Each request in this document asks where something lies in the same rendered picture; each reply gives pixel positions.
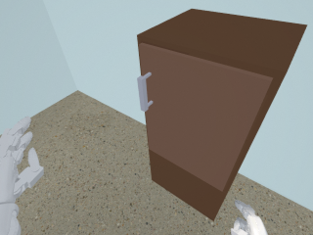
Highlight handle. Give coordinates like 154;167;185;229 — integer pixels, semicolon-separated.
137;72;154;112

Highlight left robot hand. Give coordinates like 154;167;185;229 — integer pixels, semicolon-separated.
0;116;44;203

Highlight left robot forearm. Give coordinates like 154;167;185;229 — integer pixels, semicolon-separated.
0;202;22;235

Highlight right robot hand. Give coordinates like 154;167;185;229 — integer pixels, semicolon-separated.
231;200;268;235

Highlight cupboard door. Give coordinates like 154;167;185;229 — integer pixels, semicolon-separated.
139;42;273;192

